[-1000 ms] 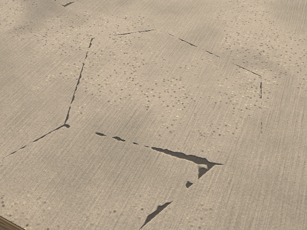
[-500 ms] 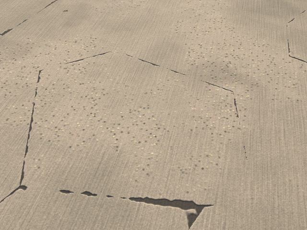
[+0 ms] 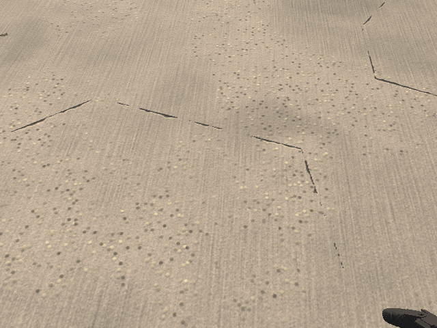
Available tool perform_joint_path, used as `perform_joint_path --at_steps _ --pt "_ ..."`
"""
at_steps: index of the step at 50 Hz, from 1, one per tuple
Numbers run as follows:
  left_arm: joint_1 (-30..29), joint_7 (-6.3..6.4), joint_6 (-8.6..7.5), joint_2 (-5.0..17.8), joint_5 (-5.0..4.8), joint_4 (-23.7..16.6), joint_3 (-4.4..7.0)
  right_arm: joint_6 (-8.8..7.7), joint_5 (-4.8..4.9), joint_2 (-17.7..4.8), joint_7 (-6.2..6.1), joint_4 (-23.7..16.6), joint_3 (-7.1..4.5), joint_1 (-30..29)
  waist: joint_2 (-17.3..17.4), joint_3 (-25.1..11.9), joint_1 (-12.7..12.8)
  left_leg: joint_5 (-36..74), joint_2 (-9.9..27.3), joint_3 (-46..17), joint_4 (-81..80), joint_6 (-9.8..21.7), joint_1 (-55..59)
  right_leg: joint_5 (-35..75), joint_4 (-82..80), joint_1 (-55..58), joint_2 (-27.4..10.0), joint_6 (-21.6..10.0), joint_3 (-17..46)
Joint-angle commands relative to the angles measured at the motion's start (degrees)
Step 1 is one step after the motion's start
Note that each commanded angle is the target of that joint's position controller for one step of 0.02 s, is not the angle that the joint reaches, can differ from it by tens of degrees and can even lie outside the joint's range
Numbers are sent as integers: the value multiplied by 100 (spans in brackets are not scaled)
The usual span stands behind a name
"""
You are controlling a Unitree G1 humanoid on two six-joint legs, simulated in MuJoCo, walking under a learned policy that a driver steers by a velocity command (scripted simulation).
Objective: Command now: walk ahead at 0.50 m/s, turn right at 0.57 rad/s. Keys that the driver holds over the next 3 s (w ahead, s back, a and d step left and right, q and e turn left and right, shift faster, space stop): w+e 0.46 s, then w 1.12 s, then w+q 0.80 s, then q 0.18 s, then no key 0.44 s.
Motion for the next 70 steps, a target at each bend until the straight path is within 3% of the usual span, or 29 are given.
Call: perform_joint_path --at_steps 1,2,3,4,5,6,9,18,23,25,27,28,29,30,31,33,35,38,43,48,51,53,54,55,56,57,59,63,70 --pt "-44 9 -36 492 0 -420 124 -156 29 -752 39 -245 -301 615 -557 -425 -572 -319 -20 118 -477 374 1986 233 -75 -537 -1088 -634 1388" --pt "-135 -28 -89 98 47 -513 7 -171 -52 -1046 -17 -133 -393 1443 -15 -927 -910 -552 904 -693 -511 741 3323 -317 1419 -1319 -666 -325 753" --pt "390 -41 -172 -14 -83 -763 -61 -127 -175 -1574 0 47 -525 2063 1971 -1511 -706 -1935 2202 -3296 -1146 1665 4760 -1548 3150 -3010 -87 -48 -19" --pt "278 -46 -201 557 -67 -678 37 -123 -80 -1204 1 -52 -469 2027 1508 -1306 -859 -3143 2291 -3977 -1411 1729 4800 -1333 4057 -3788 -536 64 16" --pt "-193 -48 -159 805 -25 -720 122 -79 -72 -942 -40 -125 -390 1834 967 -737 -990 -3074 2047 -3206 -1407 1513 4373 -763 4451 -4045 -704 119 -41" --pt "-437 -36 -100 745 31 -755 131 -18 -123 -833 -52 -168 -338 1534 568 -383 -874 -2332 1776 -2445 -1444 1359 3748 -300 4450 -3899 -887 164 -192" --pt "-416 -94 -6 561 1 -807 177 18 -124 -530 -30 -130 -235 1002 683 92 -458 -1049 1275 -1036 -1882 1200 2495 215 3848 -3135 -1214 231 -323" --pt "-1329 -235 18 282 45 -988 98 11 -40 -897 -48 301 -403 1233 424 219 -611 348 1293 752 -2206 1162 2915 1964 1703 -2871 -1283 363 -612" --pt "-1936 -410 -9 280 0 -1213 83 106 76 -1107 -26 510 -491 1488 459 548 -775 670 1475 1212 -1992 1054 3406 1489 817 -2567 -1169 89 -1075" --pt "-1809 -429 -22 367 26 -1248 136 146 142 -1267 -13 574 -532 1487 570 432 -597 2274 1510 1383 -1487 1002 3512 799 570 -1933 -897 -148 -1345" --pt "-568 -397 -31 695 56 -916 355 182 205 -1331 -26 636 -512 1419 533 -234 150 3942 1274 1746 70 837 3264 1152 -136 0 -377 -479 -1660" --pt "411 -313 -16 1071 54 -653 524 159 124 -1154 -44 620 -429 1451 299 -776 573 2931 1089 1821 1481 611 2015 1489 -35 1856 -683 -701 -1004" --pt "665 -256 -80 1850 37 -567 610 40 -101 -385 41 280 -131 1911 -1430 -1351 105 -2244 138 1579 3831 210 -647 1038 -335 3963 -2472 -1738 2166" --pt "1139 -227 -104 1514 70 -589 471 -184 102 -674 120 325 -140 1601 -1147 -2235 427 -3048 -156 305 4739 255 -1203 445 -1248 4175 -2960 -2046 3657" --pt "862 -230 -139 1201 121 -534 372 -257 315 -973 148 190 -233 1006 -874 -1464 512 -2545 97 227 4854 343 -1692 927 -1246 3758 -2715 -1726 2634" --pt "-38 -219 -179 766 73 -598 217 -263 75 -929 62 209 -206 669 -329 -591 86 -1707 551 310 4005 417 -1229 1855 -1314 2038 -2275 -1343 1334" --pt "-386 -219 -232 544 165 -642 136 -123 28 -875 76 275 -240 915 -385 -387 -292 -1389 704 243 3583 399 -535 2318 -1650 1097 -2066 -1304 883" --pt "-301 -172 -329 707 117 -486 164 42 -12 -620 78 213 -170 794 -265 -53 -417 -978 725 338 2855 233 -587 2678 -2036 568 -2028 -1327 405" --pt "53 -87 -325 861 69 -241 180 32 -7 -381 174 18 -30 -144 -327 274 -105 877 431 548 775 239 -258 2462 -2188 386 -1652 -954 -376" --pt "548 -86 -265 987 14 65 207 4 70 -531 322 -205 -37 -801 -397 526 119 832 224 504 -109 453 -380 2069 -1923 1261 -2057 -831 -173" --pt "533 -42 -179 1111 27 150 251 -26 48 -694 380 -188 -92 -544 -534 363 -103 119 37 637 -339 693 92 3097 -1388 1735 -2183 -638 -156" --pt "380 -23 -129 1003 55 118 191 -24 -4 -1059 324 196 -283 786 -444 -494 -771 203 -162 838 -364 996 2082 4385 220 1362 -1726 -370 -528" --pt "468 -3 -121 710 192 -10 62 -13 -70 -1473 273 354 -370 1806 291 -1387 -1068 530 931 -448 -174 1361 3853 2621 2107 171 -1309 -146 -818" --pt "1286 -66 -242 158 90 -23 -90 -15 -64 -1724 336 505 -411 2006 1905 -2072 -640 -990 2000 -3299 -1028 2277 5546 -1229 3908 -1994 -335 184 -567" --pt "898 -100 -334 743 16 67 17 4 49 -1191 334 432 -278 1932 1214 -1828 -903 -1988 1883 -3556 -1429 2095 5469 -1342 4487 -2679 -633 147 -21" --pt "268 -120 -386 972 -65 -121 73 15 51 -993 298 374 -208 1516 779 -984 -905 -1915 1714 -2695 -1534 1845 4704 -796 4480 -3001 -902 103 -198" --pt "-212 -56 -381 865 58 -222 75 26 -71 -829 288 299 -140 883 150 -186 -574 -770 1345 -1676 -1793 1711 3147 25 3859 -2595 -1365 125 -435" --pt "42 -31 -203 591 90 -146 62 -64 -59 -767 274 397 -107 818 383 -39 -228 28 1081 -858 -2306 1765 2370 486 3141 -2116 -1598 246 -483" --pt "-1196 -98 -265 384 130 -421 -41 21 27 -1029 139 693 -162 1307 263 317 -581 597 765 119 -2515 1495 2560 2447 883 -2254 -1465 421 -737"
Next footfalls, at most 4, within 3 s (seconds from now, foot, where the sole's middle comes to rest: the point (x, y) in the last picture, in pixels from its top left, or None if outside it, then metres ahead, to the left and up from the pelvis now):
0.04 left None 0.18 0.14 -0.77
0.56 right None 0.38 -0.19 -0.77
1.06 left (264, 247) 0.76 -0.09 -0.77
1.62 right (356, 208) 0.94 -0.42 -0.77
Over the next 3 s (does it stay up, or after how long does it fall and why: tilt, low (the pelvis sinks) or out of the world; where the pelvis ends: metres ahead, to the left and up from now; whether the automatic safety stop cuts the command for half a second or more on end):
stays up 1.43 -0.36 0.00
